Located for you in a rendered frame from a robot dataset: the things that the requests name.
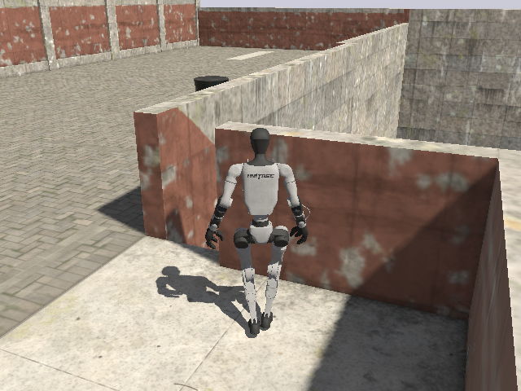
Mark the robot right hand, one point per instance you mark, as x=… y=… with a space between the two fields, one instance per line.
x=301 y=231

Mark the robot right foot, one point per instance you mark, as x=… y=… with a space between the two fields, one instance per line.
x=265 y=321

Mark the right robot upper arm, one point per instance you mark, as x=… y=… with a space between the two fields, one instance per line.
x=290 y=184

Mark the robot left forearm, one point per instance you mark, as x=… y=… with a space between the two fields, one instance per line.
x=217 y=216

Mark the robot right forearm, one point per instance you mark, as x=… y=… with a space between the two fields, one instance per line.
x=299 y=215

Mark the robot foot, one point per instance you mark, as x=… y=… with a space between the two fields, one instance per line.
x=254 y=327
x=265 y=321

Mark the robot left foot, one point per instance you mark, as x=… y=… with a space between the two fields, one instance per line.
x=254 y=327

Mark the robot left hand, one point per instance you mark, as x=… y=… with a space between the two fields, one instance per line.
x=209 y=237

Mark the left robot upper arm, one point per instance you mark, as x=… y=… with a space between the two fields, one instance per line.
x=229 y=184

